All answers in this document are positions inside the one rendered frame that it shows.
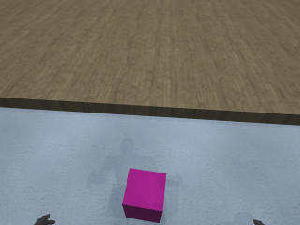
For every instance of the carton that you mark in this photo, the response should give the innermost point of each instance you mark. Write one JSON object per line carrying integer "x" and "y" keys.
{"x": 144, "y": 195}

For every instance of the left robot hand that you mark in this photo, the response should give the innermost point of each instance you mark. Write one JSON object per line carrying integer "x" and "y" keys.
{"x": 43, "y": 220}

